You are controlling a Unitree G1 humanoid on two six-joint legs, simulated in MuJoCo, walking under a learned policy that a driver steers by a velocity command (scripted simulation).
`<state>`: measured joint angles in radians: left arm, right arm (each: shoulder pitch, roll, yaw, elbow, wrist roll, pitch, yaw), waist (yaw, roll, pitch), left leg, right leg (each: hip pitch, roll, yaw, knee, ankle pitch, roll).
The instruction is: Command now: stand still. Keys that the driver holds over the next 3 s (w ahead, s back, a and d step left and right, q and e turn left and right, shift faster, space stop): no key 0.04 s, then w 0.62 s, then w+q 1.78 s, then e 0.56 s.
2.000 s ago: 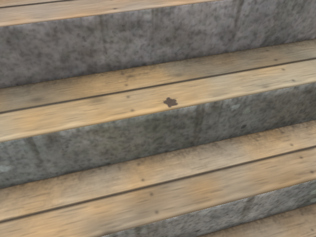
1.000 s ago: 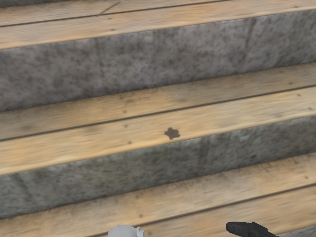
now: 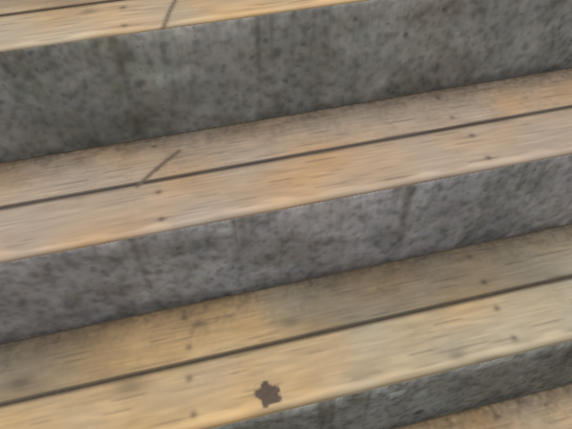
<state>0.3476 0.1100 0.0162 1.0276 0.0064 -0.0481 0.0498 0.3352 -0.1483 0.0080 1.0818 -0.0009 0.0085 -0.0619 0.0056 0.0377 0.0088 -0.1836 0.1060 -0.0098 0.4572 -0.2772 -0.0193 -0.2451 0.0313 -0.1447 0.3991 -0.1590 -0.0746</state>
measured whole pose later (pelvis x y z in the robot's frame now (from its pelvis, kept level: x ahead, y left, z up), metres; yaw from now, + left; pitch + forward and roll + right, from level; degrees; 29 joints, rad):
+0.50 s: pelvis +0.03 +0.01 +0.00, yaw -1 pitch +5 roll +1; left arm 0.16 0.17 0.04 0.86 0.04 -0.06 -0.03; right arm 0.52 -0.14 -0.04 1.11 -0.04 -0.07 -0.05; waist -0.05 -0.01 -0.12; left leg -0.20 0.02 0.02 0.39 -0.29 0.05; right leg -0.88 -0.05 -0.04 1.77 -0.31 -0.09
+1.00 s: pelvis +0.25 -0.18 +0.15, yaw +5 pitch +2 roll +0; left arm 0.27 0.17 0.06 0.95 0.04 -0.09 -0.01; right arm 0.09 -0.18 -0.08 0.71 -0.03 -0.09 -0.01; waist -0.05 0.05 -0.04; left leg -1.03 -0.08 -0.05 2.08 0.17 0.10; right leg -0.51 -0.11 -0.29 0.94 -0.45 -0.09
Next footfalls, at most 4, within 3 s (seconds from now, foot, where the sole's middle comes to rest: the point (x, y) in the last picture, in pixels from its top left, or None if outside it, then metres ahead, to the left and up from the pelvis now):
0.74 right None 0.33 -0.26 -0.57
1.36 left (382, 334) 0.53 -0.12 -0.37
1.86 right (420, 131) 0.83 -0.20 -0.16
2.44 left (66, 28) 0.85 0.39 0.04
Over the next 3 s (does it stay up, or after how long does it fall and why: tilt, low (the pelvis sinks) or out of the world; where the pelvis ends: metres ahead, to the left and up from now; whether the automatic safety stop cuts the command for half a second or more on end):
stays up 0.88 0.36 0.82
